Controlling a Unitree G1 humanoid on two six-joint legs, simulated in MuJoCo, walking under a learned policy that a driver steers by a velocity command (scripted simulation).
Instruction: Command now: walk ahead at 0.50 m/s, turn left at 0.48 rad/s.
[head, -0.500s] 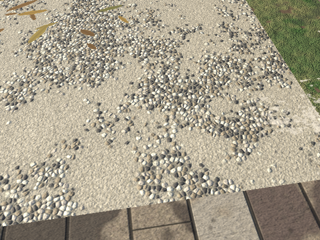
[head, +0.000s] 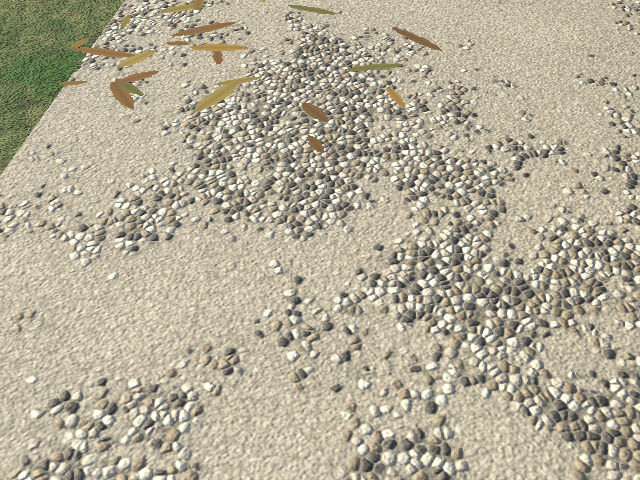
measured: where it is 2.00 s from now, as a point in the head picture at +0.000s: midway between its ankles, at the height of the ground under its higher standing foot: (356, 227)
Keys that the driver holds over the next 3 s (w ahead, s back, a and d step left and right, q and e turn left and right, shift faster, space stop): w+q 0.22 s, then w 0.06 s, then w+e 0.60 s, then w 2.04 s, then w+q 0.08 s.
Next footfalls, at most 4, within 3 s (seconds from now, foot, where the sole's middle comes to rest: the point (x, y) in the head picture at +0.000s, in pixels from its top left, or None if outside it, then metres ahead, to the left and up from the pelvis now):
0.10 left None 0.24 0.12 -0.77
0.66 right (366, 438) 0.59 -0.04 -0.77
1.14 left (286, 322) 0.86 0.16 -0.77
1.66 right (402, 252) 1.10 -0.13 -0.77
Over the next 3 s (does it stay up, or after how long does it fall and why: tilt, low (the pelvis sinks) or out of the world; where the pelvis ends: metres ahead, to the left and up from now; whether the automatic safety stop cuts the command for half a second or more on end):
stays up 1.65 -0.13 0.01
